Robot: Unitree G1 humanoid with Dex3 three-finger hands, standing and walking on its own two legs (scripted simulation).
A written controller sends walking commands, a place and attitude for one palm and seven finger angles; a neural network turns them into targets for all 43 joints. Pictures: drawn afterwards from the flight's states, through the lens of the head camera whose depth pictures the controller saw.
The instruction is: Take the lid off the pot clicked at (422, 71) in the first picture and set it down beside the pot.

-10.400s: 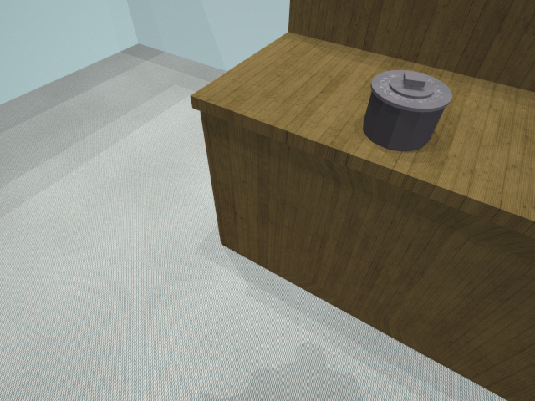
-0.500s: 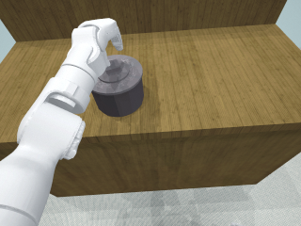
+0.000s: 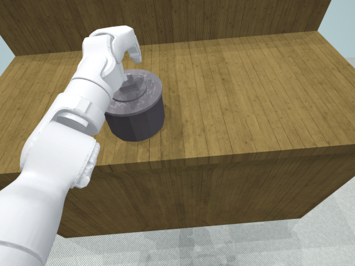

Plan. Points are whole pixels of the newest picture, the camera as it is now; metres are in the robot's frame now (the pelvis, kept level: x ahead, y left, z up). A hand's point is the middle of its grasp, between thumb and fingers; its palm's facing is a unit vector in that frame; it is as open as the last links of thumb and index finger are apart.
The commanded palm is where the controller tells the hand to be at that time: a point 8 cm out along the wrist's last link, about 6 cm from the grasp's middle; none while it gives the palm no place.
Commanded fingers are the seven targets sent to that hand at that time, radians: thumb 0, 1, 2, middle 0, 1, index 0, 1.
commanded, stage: move the open hand above the knob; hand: left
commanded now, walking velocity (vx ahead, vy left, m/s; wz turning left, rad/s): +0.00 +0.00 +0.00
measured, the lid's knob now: (126, 82) +0.52 +0.11 +0.14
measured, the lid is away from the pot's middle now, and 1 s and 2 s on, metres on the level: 0.00 0.00 0.00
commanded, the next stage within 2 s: lower the open fingers around the knob in 0.18 s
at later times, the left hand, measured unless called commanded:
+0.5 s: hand (120, 72) +0.48 +0.10 +0.20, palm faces -0.36 -0.09 -0.93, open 10.0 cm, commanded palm +0.48 +0.11 +0.25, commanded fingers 0.00 -0.36 1.61 -0.86 -0.08 -0.86 -0.08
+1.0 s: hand (123, 80) +0.49 +0.10 +0.17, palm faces -0.39 -0.08 -0.92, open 10.0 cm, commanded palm +0.50 +0.11 +0.22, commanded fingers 0.00 -0.36 1.61 -0.86 -0.08 -0.86 -0.08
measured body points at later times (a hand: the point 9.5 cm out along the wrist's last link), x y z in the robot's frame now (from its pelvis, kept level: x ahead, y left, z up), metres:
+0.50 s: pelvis -0.01 +0.00 +0.00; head +0.03 -0.02 +0.45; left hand +0.49 +0.10 +0.25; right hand +0.07 -0.26 -0.14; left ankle +0.00 +0.10 -0.74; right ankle -0.05 -0.12 -0.74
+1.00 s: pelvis +0.00 +0.01 +0.00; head +0.04 -0.01 +0.44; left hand +0.51 +0.11 +0.22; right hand +0.03 -0.26 -0.14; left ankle +0.00 +0.10 -0.74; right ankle -0.05 -0.12 -0.74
